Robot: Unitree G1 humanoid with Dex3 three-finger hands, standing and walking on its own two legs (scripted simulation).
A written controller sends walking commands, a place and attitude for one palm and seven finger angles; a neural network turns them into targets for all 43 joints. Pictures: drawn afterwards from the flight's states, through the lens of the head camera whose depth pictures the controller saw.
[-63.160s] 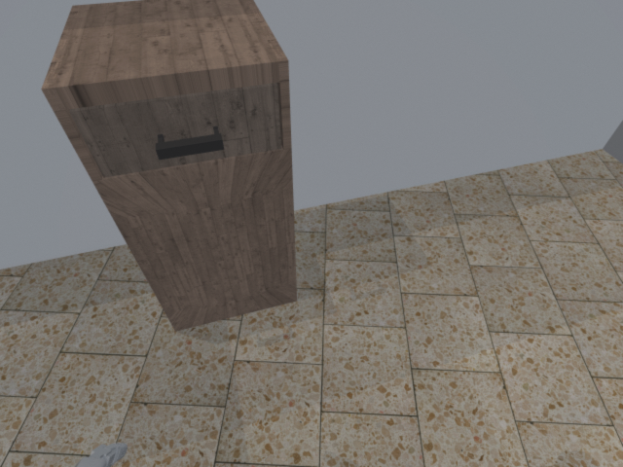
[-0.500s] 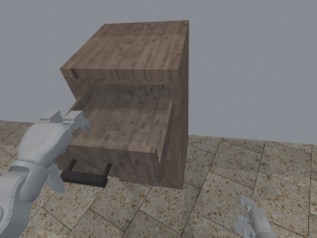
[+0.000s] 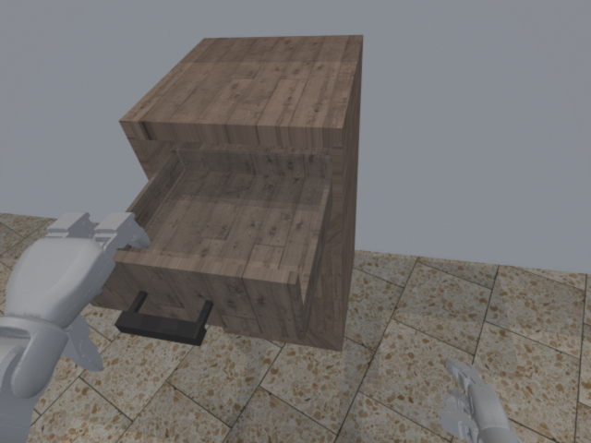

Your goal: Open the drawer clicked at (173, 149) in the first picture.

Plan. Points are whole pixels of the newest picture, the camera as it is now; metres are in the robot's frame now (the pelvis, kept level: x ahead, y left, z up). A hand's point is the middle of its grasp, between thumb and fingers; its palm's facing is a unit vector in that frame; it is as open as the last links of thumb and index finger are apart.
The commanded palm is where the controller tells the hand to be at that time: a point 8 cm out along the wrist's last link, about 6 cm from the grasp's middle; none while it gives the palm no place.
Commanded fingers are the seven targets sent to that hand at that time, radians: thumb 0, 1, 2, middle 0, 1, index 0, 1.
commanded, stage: draw the hand back to the body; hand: left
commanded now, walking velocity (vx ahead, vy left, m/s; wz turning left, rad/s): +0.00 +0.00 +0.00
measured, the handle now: (167, 314) +0.26 +0.26 +0.01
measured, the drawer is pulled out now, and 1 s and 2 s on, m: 0.30 0.30 0.30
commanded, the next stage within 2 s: step back with the hand held close in 1.00 s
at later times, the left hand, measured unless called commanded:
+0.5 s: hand (114, 262) +0.23 +0.23 +0.19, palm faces +0.39 -0.82 -0.42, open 11.3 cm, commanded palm +0.17 +0.28 +0.20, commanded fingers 0.00 0.41 0.69 -0.23 -0.62 -0.23 -0.62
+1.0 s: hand (94, 275) +0.21 +0.25 +0.19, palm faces +0.44 -0.81 -0.40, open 7.6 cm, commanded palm +0.15 +0.29 +0.20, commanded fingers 0.00 0.90 0.90 -0.20 -0.30 -0.20 -0.30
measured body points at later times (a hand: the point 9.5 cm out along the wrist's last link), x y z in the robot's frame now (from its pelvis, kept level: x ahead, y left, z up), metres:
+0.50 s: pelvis +0.03 +0.00 +0.00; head +0.02 -0.02 +0.45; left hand +0.20 +0.28 +0.21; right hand +0.21 -0.22 -0.08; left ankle -0.02 +0.13 -0.74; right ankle +0.06 -0.12 -0.74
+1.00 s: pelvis +0.02 +0.01 +0.00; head +0.01 -0.01 +0.45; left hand +0.18 +0.29 +0.21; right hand +0.22 -0.20 -0.07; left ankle -0.02 +0.13 -0.74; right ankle +0.06 -0.12 -0.74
